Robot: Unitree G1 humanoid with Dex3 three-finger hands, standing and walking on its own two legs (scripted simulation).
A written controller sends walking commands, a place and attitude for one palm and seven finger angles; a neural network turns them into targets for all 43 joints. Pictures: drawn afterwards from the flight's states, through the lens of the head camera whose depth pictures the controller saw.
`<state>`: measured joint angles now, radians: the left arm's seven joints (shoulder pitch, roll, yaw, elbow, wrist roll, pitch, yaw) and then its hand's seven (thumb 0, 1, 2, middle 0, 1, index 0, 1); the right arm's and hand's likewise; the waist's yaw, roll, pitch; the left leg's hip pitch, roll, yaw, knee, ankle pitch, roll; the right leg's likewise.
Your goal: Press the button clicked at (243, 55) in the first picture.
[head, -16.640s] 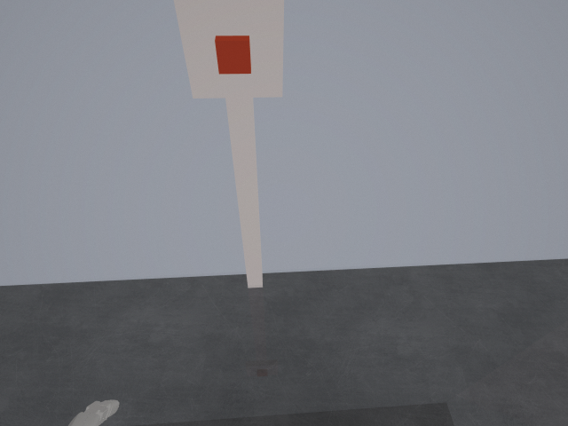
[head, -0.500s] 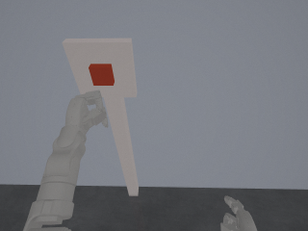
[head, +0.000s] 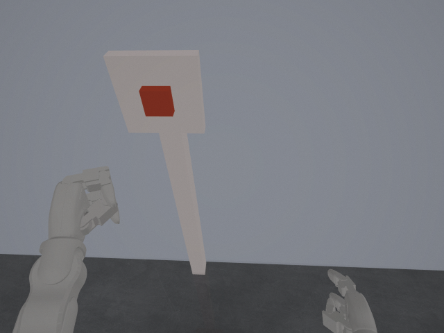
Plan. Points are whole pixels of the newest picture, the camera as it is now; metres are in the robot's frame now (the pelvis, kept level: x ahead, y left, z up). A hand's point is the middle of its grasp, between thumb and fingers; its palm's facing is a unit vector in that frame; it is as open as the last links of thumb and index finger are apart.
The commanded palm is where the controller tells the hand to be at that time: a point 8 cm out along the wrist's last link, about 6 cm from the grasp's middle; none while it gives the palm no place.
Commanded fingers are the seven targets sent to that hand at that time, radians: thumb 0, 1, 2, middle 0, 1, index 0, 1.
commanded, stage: draw the hand back to the body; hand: left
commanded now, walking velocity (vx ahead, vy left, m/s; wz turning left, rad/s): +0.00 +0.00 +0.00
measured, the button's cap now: (158, 100) +0.53 +0.19 +0.18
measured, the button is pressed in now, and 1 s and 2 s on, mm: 0 0 0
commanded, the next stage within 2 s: step back with the hand held close in 0.80 s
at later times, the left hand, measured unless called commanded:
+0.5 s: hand (59, 232) +0.21 +0.25 +0.15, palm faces +0.38 -0.85 -0.36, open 3.1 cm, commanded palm +0.15 +0.30 +0.17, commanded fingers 0.00 0.90 0.90 -1.30 -1.50 -1.30 -1.50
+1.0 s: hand (51, 225) +0.21 +0.26 +0.17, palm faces +0.41 -0.82 -0.40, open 3.1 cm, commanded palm +0.15 +0.30 +0.17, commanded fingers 0.00 0.90 0.90 -1.30 -1.50 -1.30 -1.50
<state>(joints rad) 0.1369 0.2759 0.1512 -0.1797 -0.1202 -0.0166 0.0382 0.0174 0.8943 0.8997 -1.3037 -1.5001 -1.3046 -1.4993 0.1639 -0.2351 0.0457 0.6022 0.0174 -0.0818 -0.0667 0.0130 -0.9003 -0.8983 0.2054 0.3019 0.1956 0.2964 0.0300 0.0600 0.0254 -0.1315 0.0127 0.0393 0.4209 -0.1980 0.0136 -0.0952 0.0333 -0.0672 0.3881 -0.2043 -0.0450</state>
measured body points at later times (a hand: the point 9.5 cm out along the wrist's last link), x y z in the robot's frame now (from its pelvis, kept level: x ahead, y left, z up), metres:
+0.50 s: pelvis +0.03 +0.02 +0.00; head +0.00 +0.00 +0.45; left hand +0.18 +0.30 +0.17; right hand +0.21 -0.20 -0.08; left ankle +0.03 +0.11 -0.74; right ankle +0.01 -0.09 -0.74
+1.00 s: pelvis +0.03 +0.02 +0.00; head +0.01 +0.00 +0.45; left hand +0.18 +0.30 +0.19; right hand +0.22 -0.19 -0.08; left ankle +0.03 +0.11 -0.74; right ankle +0.01 -0.09 -0.74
